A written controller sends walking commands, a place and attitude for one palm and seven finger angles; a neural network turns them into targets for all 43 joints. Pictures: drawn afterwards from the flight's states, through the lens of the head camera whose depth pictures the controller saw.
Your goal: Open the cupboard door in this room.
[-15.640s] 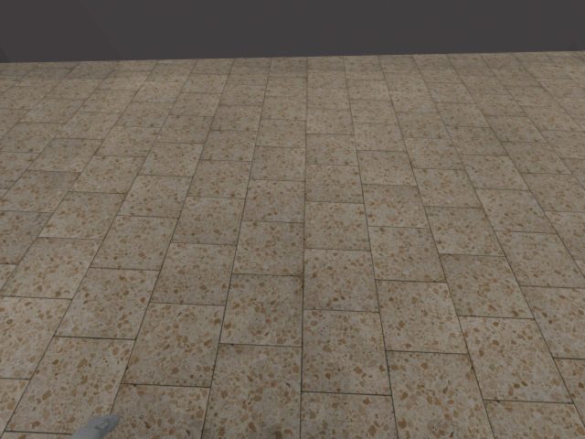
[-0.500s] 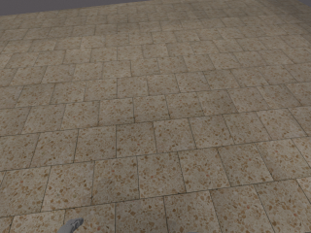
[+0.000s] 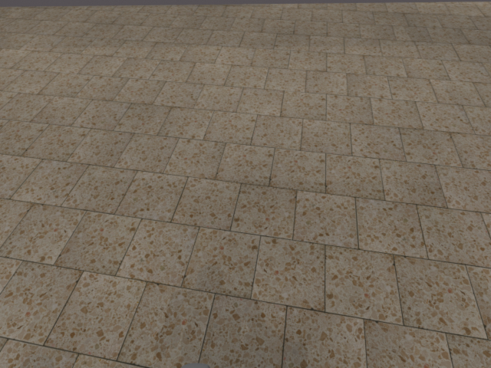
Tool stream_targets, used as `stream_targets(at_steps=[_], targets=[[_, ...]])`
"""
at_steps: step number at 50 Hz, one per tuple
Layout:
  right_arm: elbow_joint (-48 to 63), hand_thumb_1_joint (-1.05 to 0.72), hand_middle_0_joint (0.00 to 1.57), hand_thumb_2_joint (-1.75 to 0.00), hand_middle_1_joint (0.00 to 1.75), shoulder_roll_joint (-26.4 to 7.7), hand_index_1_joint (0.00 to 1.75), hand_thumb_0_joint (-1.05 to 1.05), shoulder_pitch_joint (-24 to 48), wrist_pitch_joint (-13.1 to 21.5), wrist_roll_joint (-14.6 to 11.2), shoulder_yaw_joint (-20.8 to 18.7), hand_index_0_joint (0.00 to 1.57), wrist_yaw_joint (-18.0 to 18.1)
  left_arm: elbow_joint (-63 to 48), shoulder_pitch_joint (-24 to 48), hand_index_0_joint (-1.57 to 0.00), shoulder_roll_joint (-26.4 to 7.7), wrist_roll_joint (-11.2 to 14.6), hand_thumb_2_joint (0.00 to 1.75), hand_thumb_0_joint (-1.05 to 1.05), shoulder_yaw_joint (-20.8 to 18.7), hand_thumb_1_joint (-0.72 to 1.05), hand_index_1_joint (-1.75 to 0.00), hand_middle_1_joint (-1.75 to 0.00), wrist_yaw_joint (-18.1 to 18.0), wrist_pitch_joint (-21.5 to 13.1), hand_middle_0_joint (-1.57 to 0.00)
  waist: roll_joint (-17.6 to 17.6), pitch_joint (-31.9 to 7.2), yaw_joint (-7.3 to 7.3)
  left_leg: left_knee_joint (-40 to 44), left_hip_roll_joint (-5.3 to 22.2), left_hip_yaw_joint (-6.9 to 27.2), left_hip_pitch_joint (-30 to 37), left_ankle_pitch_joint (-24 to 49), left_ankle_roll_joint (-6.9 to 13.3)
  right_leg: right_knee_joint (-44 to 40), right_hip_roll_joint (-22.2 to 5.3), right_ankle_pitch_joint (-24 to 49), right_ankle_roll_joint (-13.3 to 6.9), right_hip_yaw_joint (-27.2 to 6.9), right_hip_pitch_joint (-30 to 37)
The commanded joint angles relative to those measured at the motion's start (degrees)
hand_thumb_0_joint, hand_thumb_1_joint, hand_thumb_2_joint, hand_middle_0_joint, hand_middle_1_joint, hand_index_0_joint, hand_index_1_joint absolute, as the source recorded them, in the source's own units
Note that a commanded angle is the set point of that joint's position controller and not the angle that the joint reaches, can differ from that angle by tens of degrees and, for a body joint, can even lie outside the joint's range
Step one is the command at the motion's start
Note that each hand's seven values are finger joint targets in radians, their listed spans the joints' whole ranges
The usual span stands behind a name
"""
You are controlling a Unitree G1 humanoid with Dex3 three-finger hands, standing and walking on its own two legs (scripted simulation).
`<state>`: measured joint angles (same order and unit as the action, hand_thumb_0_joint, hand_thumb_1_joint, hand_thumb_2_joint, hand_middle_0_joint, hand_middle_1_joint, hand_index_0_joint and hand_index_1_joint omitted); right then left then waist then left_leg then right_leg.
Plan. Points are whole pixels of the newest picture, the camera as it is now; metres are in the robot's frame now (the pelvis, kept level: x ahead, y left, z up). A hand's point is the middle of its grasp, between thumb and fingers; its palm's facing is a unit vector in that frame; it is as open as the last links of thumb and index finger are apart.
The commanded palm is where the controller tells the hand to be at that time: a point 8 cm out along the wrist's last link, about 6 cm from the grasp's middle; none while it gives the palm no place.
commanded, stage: turn or walk to find it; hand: left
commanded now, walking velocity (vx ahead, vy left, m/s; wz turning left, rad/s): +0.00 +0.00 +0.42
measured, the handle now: out of the picture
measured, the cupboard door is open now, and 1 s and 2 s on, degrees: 0 0 0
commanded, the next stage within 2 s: none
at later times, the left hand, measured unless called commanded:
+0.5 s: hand out of the picture +0.03 +0.26 -0.16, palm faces +0.20 -0.95 -0.25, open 7.4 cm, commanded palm none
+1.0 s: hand out of the picture -0.06 +0.18 -0.15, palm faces +0.42 -0.87 -0.26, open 7.3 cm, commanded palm none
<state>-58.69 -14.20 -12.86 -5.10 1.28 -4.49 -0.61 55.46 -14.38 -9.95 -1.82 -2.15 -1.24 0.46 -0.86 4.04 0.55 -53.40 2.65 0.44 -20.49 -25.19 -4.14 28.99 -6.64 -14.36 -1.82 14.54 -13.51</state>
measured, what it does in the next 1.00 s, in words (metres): steps on the spot, turning left: left foot, then right foot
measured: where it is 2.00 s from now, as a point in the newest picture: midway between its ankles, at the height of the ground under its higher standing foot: outside the picture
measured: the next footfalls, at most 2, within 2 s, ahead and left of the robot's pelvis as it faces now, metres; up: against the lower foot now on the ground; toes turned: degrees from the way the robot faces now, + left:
left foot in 0.12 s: +0.00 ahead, +0.14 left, +0.00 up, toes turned +7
right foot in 0.64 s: +0.04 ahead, -0.08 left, +0.00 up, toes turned +11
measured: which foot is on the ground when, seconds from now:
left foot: up 0.00-0.10, down 0.12-0.66, up 0.68-1.00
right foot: down 0.00-0.12, up 0.14-0.62, down 0.64-1.00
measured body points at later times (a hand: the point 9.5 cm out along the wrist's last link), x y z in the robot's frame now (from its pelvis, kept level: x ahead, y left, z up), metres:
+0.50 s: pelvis -0.02 +0.04 +0.00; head +0.01 +0.06 +0.45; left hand +0.02 +0.31 -0.14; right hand +0.08 -0.18 -0.14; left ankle -0.04 +0.14 -0.74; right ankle -0.01 -0.10 -0.68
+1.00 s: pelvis -0.04 -0.01 +0.00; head +0.00 -0.02 +0.45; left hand -0.08 +0.23 -0.13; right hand +0.09 -0.24 -0.16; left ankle -0.15 +0.13 -0.66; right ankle +0.00 -0.09 -0.74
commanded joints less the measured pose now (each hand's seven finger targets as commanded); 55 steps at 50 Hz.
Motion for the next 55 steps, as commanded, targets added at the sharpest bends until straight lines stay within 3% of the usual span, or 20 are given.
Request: stream_targets(at_steps=[1, 4, 5, 6, 7, 9, 11, 14, 19, 24, 30, 31, 32, 33, 34, 35, 36, 39, 51, 55], targets=[[5.83, -0.90, 0.20, -0.90, 0.30, -1.54, 0.30, 0.00, 2.98, 2.87, -0.96, 0.34, 0.20, 0.24, -2.15, -2.55, -0.20, -13.45, -0.14, 0.90, 0.00, -3.56, 0.90, -0.30, -0.30, -0.64, -0.55, -0.20, 12.43, -5.51, 2.15, 11.51, -0.74, -3.82, -0.78, -2.63, 1.17, -7.54, -15.50, 18.49, -7.03, -13.28, 8.10], [4.67, -0.90, 0.20, -0.90, 0.30, -2.78, 0.30, 0.00, -2.18, 3.77, -0.91, 0.15, 0.20, 0.26, -1.93, -0.35, -0.20, -13.06, 0.69, 0.90, 0.00, -3.53, 0.90, -0.30, -0.30, -0.36, 0.09, -0.20, 7.47, -7.55, -1.75, 28.54, -0.97, -4.46, 12.63, 12.40, 2.25, 0.98, -12.71, 12.85, -1.43, -7.63, 0.69], [4.51, -0.90, 0.20, -0.90, 0.30, -6.71, 0.30, 0.00, -3.77, 4.40, -0.65, -0.65, 0.20, 0.33, -2.79, -1.04, -0.20, -10.53, 1.20, 0.90, 0.00, -3.16, 0.90, -0.30, -0.30, -0.27, 0.59, -0.20, -2.73, -8.70, -2.70, 34.43, 6.39, 5.51, 19.19, 15.44, 4.90, 10.76, -7.97, 2.60, 2.02, -4.60, -8.09], [5.00, -0.90, 0.20, -0.90, 0.30, -12.26, 0.30, 0.00, -4.55, 4.38, -0.17, -1.94, 0.20, 0.70, -4.95, 0.93, -0.20, -6.78, 1.20, 0.90, 0.00, -1.99, 0.90, -0.30, -0.30, 0.07, 1.00, -0.20, -18.28, -5.62, -3.83, 37.70, 19.20, 21.57, 19.87, 30.16, 10.62, 22.37, -0.75, -20.25, 6.12, -3.77, -20.75], [4.61, -0.90, 0.20, -0.90, 0.30, -13.45, 0.30, 0.00, -4.65, 3.73, -0.09, -2.01, 0.20, 0.91, -5.27, 3.69, -0.20, -7.95, 0.81, 0.90, 0.00, -1.91, 0.90, -0.30, -0.30, -0.11, 1.78, -0.20, -12.35, -4.88, -4.49, 37.55, 21.86, 19.85, 14.10, 30.74, 14.30, 28.42, -0.91, -20.89, 5.20, -9.30, -18.13], [5.46, -0.90, 0.20, -0.90, 0.30, -10.09, 0.30, 0.00, 0.74, 4.07, 0.19, -1.04, 0.20, 1.84, -4.06, 5.09, -0.20, -8.12, 0.55, 0.90, 0.00, -2.49, 0.90, -0.30, -0.30, 0.19, 2.35, -0.20, -11.77, -0.65, -2.58, 38.47, 15.75, 15.88, 8.85, 24.91, 13.15, 33.04, -1.04, -14.45, 5.39, -12.19, -18.51], [6.36, -0.90, 0.20, -0.90, 0.30, -8.27, 0.30, 0.00, 4.21, 4.47, -0.04, -0.08, 0.20, 2.04, -2.45, 2.71, -0.20, -8.46, 0.66, 0.90, 0.00, -2.62, 0.90, -0.30, -0.30, 0.72, 1.99, -0.20, -9.59, 0.13, -0.54, 36.69, 11.62, 10.97, 10.40, 31.28, 11.88, 35.04, -0.16, -8.94, 5.83, -12.83, -18.89], [6.17, -0.90, 0.20, -0.90, 0.30, -7.84, 0.30, 0.00, 2.20, 5.06, -0.43, -0.10, 0.20, 2.08, -1.70, 1.68, -0.20, -8.57, 0.85, 0.90, 0.00, -2.48, 0.90, -0.30, -0.30, 0.68, 1.54, -0.20, -6.74, -3.33, -0.57, 34.88, 9.94, 8.76, 15.40, 40.28, 11.68, 35.64, 0.58, -6.77, 6.78, -12.77, -18.49], [5.46, -0.90, 0.20, -0.90, 0.30, -7.52, 0.30, 0.00, -2.09, 5.15, -0.25, -0.64, 0.20, 2.14, -3.68, 5.36, -0.20, -8.10, 1.06, 0.90, 0.00, -2.04, 0.90, -0.30, -0.30, 0.12, 1.32, -0.20, -5.49, -5.64, -2.22, 32.60, 11.26, 13.09, 20.45, 48.24, 13.74, 31.02, 1.03, -9.06, 7.65, -13.94, -19.09], [5.56, -0.90, 0.20, -0.90, 0.30, -7.78, 0.30, 0.00, -2.57, 4.59, 0.23, -1.13, 0.20, 2.02, -5.65, 8.95, -0.20, -6.88, 1.43, 0.90, 0.00, -1.68, 0.90, -0.30, -0.30, -0.06, 1.23, -0.20, -7.13, -5.04, -2.93, 31.86, 11.03, 17.55, 16.63, 45.07, 14.73, 21.77, 2.70, -12.23, 6.93, -13.91, -13.98], [6.42, -0.90, 0.20, -0.90, 0.30, -7.51, 0.30, 0.00, 0.34, 4.04, 0.02, -1.51, 0.20, 1.63, -4.70, 2.84, -0.20, -7.20, 1.78, 0.90, 0.00, -1.94, 0.90, -0.30, -0.30, -0.28, 0.22, -0.20, -6.69, -7.34, 0.62, 27.46, 6.58, 18.81, 6.32, 35.61, 11.27, -1.05, 4.78, 0.01, 5.45, -12.10, 3.57], [6.50, -0.90, 0.20, -0.90, 0.30, -6.18, 0.30, 0.00, 0.25, 4.13, -0.41, -1.39, 0.20, 1.40, -4.03, 0.50, -0.20, -8.91, 1.54, 0.90, 0.00, -2.26, 0.90, -0.30, -0.30, -0.45, -0.34, -0.20, -2.56, -8.51, 1.61, 24.15, 3.69, 16.60, 1.19, 26.71, 8.49, -7.88, 1.83, 5.68, 5.03, -14.17, 11.14], [7.07, -0.90, 0.20, -0.90, 0.30, -2.54, 0.30, 0.00, -1.18, 4.28, -0.97, -0.84, 0.20, 1.03, -3.91, -0.68, -0.20, -13.44, 0.68, 0.90, 0.00, -3.11, 0.90, -0.30, -0.30, -0.95, -0.89, -0.20, 10.96, -9.78, 1.77, 15.17, -2.72, 9.28, -9.16, 9.85, 4.65, -10.63, -10.28, 8.22, 1.30, -25.21, 19.44], [8.54, -0.90, 0.20, -0.90, 0.30, -2.40, 0.30, 0.00, 0.04, 3.91, -0.65, -1.04, 0.20, 1.22, -4.47, -1.18, -0.20, -16.13, 0.55, 0.90, 0.00, -3.63, 0.90, -0.30, -0.30, -1.00, -0.90, -0.20, 17.58, -7.60, 2.65, 2.72, -7.09, 3.59, -12.98, -8.80, 2.41, -11.92, -21.24, 16.75, -5.40, -34.20, 14.71], [8.05, -0.90, 0.20, -0.90, 0.30, -4.17, 0.30, 0.00, 0.45, 3.06, -0.30, -1.67, 0.20, 1.14, -5.33, 0.08, -0.20, -15.20, 0.91, 0.90, 0.00, -3.11, 0.90, -0.30, -0.30, -1.06, -0.45, -0.20, 11.06, -6.02, 1.97, -6.64, -4.99, 5.49, -10.49, -8.28, 2.77, -12.51, -21.20, 13.92, -7.92, -30.56, 6.75], [6.65, -0.90, 0.20, -0.90, 0.30, -4.34, 0.30, 0.00, -0.90, 2.06, 0.04, -1.82, 0.20, 0.91, -6.23, 4.14, -0.20, -12.96, 1.06, 0.90, 0.00, -3.38, 0.90, -0.30, -0.30, -1.27, -0.72, -0.20, 14.23, -3.62, 0.19, -11.47, -3.53, 7.09, -10.40, -5.42, 2.70, -15.03, -18.10, 4.29, -7.09, -28.97, 1.42], [5.26, -0.90, 0.20, -0.90, 0.30, -4.17, 0.30, 0.00, -1.58, 1.63, 0.15, -2.06, 0.20, 0.59, -6.98, 6.77, -0.20, -11.78, 1.10, 0.90, 0.00, -2.88, 0.90, -0.30, -0.30, -1.03, -0.52, -0.20, 10.29, -0.71, -0.97, -15.57, -3.21, 6.09, -10.47, -1.65, 2.43, -15.83, -14.96, -1.47, -5.48, -26.30, -1.26], [3.36, -0.90, 0.20, -0.90, 0.30, -2.87, 0.30, 0.00, -4.77, 1.41, 0.24, -1.72, 0.20, -0.17, -7.29, 7.72, -0.20, -8.72, 1.15, 0.90, 0.00, -1.85, 0.90, -0.30, -0.30, -0.71, -1.11, -0.20, 8.87, 0.51, -2.48, -18.22, -2.35, 3.63, -10.69, 5.92, 1.18, -14.39, -9.55, 3.86, -2.31, -16.84, -0.69], [5.74, -0.90, 0.20, -0.90, 0.30, -1.82, 0.30, 0.00, 4.87, 2.28, -0.60, 0.12, 0.20, 0.11, -2.59, -3.18, -0.20, -12.40, 0.04, 0.90, 0.00, -3.07, 0.90, -0.30, -0.30, -0.66, -0.98, -0.20, 11.27, -3.83, 2.53, 3.03, -0.44, -1.99, -5.57, -2.04, -0.02, -8.44, -14.34, 22.56, -6.77, -13.28, 9.19], [5.83, -0.90, 0.20, -0.90, 0.30, -1.79, 0.30, 0.00, 3.28, 3.24, -1.00, 0.48, 0.20, 0.30, -1.96, -2.00, -0.20, -13.73, 0.00, 0.90, 0.00, -3.65, 0.90, -0.30, -0.30, -0.50, -0.56, -0.20, 12.84, -6.35, 1.34, 15.54, -1.22, -4.78, 1.12, 0.71, 1.17, -3.78, -14.63, 24.84, -5.80, -11.25, 9.12]])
